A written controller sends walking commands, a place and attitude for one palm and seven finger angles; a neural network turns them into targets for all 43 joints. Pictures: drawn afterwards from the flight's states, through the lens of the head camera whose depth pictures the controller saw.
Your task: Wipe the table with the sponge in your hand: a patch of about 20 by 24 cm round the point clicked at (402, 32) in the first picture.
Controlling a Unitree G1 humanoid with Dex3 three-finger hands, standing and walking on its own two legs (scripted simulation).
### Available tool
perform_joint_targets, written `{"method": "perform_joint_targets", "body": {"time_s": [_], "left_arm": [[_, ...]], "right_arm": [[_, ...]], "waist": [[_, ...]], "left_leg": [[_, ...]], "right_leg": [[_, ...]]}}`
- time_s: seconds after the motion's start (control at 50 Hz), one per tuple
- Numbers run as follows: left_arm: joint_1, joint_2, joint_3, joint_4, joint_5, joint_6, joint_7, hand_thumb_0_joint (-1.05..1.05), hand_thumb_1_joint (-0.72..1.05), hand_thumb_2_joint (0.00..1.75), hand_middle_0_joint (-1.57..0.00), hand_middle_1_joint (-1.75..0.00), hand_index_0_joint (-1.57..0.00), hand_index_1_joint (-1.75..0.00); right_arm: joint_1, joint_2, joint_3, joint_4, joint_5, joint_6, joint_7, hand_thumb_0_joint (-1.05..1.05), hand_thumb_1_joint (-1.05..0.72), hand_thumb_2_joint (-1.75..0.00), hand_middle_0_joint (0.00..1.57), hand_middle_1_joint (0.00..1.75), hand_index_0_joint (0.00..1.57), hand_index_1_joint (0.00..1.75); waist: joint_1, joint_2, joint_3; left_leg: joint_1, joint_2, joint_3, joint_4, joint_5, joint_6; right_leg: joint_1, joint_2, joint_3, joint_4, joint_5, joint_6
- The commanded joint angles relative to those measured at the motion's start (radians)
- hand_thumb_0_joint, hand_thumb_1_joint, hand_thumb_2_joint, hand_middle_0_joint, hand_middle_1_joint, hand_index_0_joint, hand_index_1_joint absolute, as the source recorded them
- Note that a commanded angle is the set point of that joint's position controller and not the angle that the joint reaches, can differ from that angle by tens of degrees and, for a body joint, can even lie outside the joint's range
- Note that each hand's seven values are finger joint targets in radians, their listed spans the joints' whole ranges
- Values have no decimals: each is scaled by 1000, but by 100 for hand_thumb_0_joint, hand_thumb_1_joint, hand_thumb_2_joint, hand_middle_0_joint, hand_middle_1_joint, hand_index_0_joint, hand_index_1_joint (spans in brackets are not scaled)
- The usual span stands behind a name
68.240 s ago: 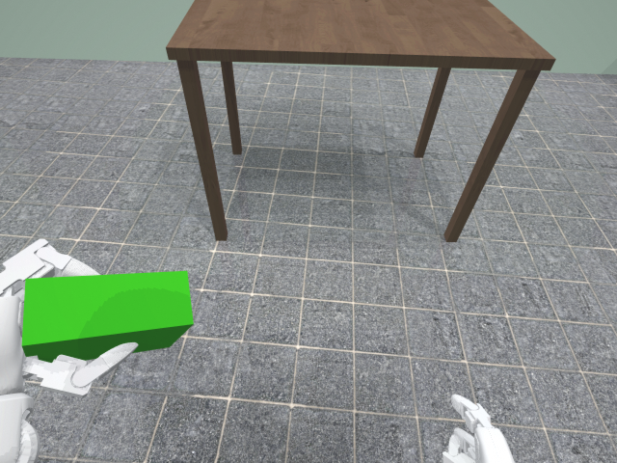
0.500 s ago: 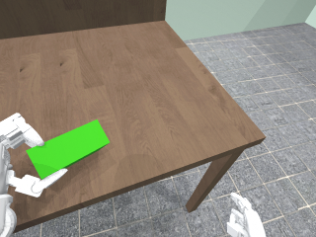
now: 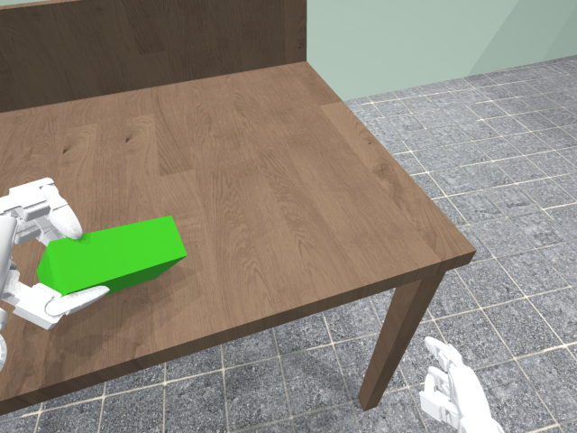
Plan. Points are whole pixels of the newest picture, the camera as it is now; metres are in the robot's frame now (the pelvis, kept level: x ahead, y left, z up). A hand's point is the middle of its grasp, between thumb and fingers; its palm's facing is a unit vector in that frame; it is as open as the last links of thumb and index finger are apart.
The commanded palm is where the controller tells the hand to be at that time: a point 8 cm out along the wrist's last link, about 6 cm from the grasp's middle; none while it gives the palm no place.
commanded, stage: turn the palm down, sponge in hand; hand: left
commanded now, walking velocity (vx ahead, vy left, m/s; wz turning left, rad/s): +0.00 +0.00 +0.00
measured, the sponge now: (131, 257) +0.27 +0.23 +0.14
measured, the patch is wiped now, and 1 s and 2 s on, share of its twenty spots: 0.70 0.70 0.70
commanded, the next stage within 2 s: move the sponge above the wiping area in 1.86 s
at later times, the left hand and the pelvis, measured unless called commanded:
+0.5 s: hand (70, 243) +0.23 +0.24 +0.22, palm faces +0.31 -0.45 -0.84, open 9.1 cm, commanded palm +0.18 +0.27 +0.25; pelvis +0.00 -0.04 -0.01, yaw +1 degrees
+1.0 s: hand out of the picture +0.23 +0.30 +0.25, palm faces +0.37 -0.20 -0.91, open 9.0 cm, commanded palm +0.18 +0.29 +0.29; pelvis -0.01 +0.00 +0.00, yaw +1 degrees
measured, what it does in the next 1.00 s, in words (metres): stands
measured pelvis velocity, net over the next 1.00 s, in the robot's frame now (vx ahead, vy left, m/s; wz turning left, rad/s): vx -0.01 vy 0.00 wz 0.01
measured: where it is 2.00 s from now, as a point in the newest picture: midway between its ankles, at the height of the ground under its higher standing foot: outside the picture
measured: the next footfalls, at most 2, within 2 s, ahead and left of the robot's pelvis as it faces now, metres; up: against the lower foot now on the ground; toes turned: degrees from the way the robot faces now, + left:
none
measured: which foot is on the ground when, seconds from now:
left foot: down 0.00-1.00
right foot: down 0.00-1.00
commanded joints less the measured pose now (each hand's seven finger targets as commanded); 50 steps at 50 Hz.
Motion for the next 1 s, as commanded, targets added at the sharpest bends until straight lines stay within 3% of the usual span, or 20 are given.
{"method": "perform_joint_targets", "body": {"time_s": [0.0,0.02,0.04,0.1,0.16,0.22,0.24,0.32,0.34,0.36,0.42,0.44,0.48,0.54,0.58,0.64,0.68,0.76,0.84,0.98], "left_arm": [[-129,247,186,-77,-20,-52,28,0,10,130,-120,-160,-120,-160],[-147,292,206,-41,-12,-25,27,0,10,130,-120,-160,-120,-160],[-225,319,201,-3,-1,9,29,0,10,130,-120,-160,-120,-160],[-313,325,118,-6,53,45,10,0,10,130,-120,-160,-120,-160],[-438,345,42,-74,131,42,-10,0,10,130,-120,-160,-120,-160],[-382,372,25,-74,196,22,-41,0,10,130,-120,-160,-120,-160],[-356,403,68,-24,195,36,-43,0,10,130,-120,-160,-120,-160],[-251,467,178,-19,130,61,-87,0,10,130,-120,-160,-120,-160],[-219,508,231,8,129,81,-74,0,10,130,-120,-160,-120,-160],[-244,461,190,-46,121,82,-69,0,10,130,-120,-160,-120,-160],[-170,494,231,-116,144,91,-34,0,10,130,-120,-160,-120,-160],[-182,502,234,-95,162,104,-18,0,10,130,-120,-160,-120,-160],[-182,484,201,-93,180,120,-10,0,10,130,-120,-160,-120,-160],[-261,496,160,-30,218,157,-18,0,10,130,-120,-160,-120,-160],[-322,498,115,-42,248,161,-30,0,10,130,-120,-160,-120,-160],[-390,495,61,-88,310,172,-43,0,10,130,-120,-160,-120,-160],[-422,493,30,-139,350,164,-41,0,10,130,-120,-160,-120,-160],[-429,520,53,-209,404,189,-29,0,10,130,-120,-160,-120,-160],[-413,539,91,-105,442,287,-34,0,10,130,-120,-160,-120,-160],[-515,462,-84,-65,529,416,-119,0,10,130,-120,-160,-120,-160]], "right_arm": [[-120,-130,-57,-134,7,-39,-37,0,-90,-90,20,30,20,30],[-100,-140,-61,-123,10,-33,-47,0,-90,-90,20,30,20,30],[-136,-143,-52,-120,27,-32,-47,0,-90,-90,20,30,20,30],[-121,-141,-52,-127,19,-31,-67,0,-90,-90,20,30,20,30],[-171,-121,-43,-151,21,-40,-78,0,-90,-90,20,30,20,30],[-151,-117,-47,-159,14,-33,-92,0,-90,-90,20,30,20,30],[-187,-110,-37,-157,34,-42,-88,0,-90,-90,20,30,20,30],[-143,-116,-52,-159,34,-25,-87,0,-90,-90,20,30,20,30],[-186,-111,-39,-156,50,-33,-78,0,-90,-90,20,30,20,30],[-160,-110,-45,-162,40,-23,-74,0,-90,-90,20,30,20,30],[-128,-115,-54,-171,36,-13,-66,0,-90,-90,20,30,20,30],[-169,-111,-45,-170,49,-19,-60,0,-90,-90,20,30,20,30],[-118,-124,-56,-167,40,-9,-64,0,-90,-90,20,30,20,30],[-181,-125,-48,-165,62,-18,-77,0,-90,-90,20,30,20,30],[-151,-135,-55,-167,52,-14,-88,0,-90,-90,20,30,20,30],[-242,-114,-37,-181,68,-29,-93,0,-90,-90,20,30,20,30],[-208,-114,-42,-178,54,-25,-98,0,-90,-90,20,30,20,30],[-242,-104,-26,-183,49,-29,-96,0,-90,-90,20,30,20,30],[-298,-100,-5,-158,66,-17,-79,0,-90,-90,20,30,20,30],[-315,-107,10,-153,75,27,-70,0,-90,-90,20,30,20,30]], "waist": [[11,-40,-120],[9,-21,-97],[11,66,-75],[-4,99,-77],[-11,93,-111],[-6,-14,-140],[11,-49,-114],[49,-106,-193],[73,-65,-174],[61,-50,-194],[66,-18,-200],[72,16,-161],[47,-22,-157],[42,-47,-88],[27,-48,-120],[46,-2,-141],[38,20,-187],[72,57,-244],[99,73,-169],[70,39,-154]], "left_leg": [[36,32,-33,-45,93,-3],[23,33,-30,-40,78,-3],[13,23,-21,-32,13,-7],[5,18,-21,-13,35,-4],[3,14,-22,25,25,-1],[-12,20,-27,39,47,6],[-29,22,-28,48,44,0],[-74,42,-43,61,104,-13],[-87,37,-38,71,117,-21],[-90,42,-43,77,135,-26],[-75,46,-37,87,178,-25],[-78,39,-28,88,170,-26],[-93,49,-36,97,148,-26],[-104,43,-31,99,85,-20],[-98,47,-41,102,75,-17],[-53,33,-35,96,85,-10],[-12,38,-44,80,107,-8],[30,38,-57,19,154,-7],[22,42,-72,-50,187,-19],[39,57,-91,-121,171,-21]], "right_leg": [[-28,-8,-22,-90,87,17],[-39,-13,-20,-94,72,19],[-70,-18,11,-108,10,15],[-49,-42,29,-120,3,15],[-48,-62,93,-140,-80,12],[-23,-74,124,-140,-90,24],[-12,-74,159,-155,-117,20],[112,-121,163,-105,122,57],[123,-120,186,-108,131,46],[138,-138,178,-92,214,55],[125,-129,156,-59,313,59],[95,-118,170,-74,261,46],[83,-130,171,-75,264,60],[13,-121,204,-121,62,50],[20,-133,201,-118,52,56],[1,-110,214,-124,-36,28],[5,-105,170,-110,-13,23],[55,-76,95,-75,84,5],[70,-41,59,-75,146,-6],[69,-37,17,-107,135,-1]]}}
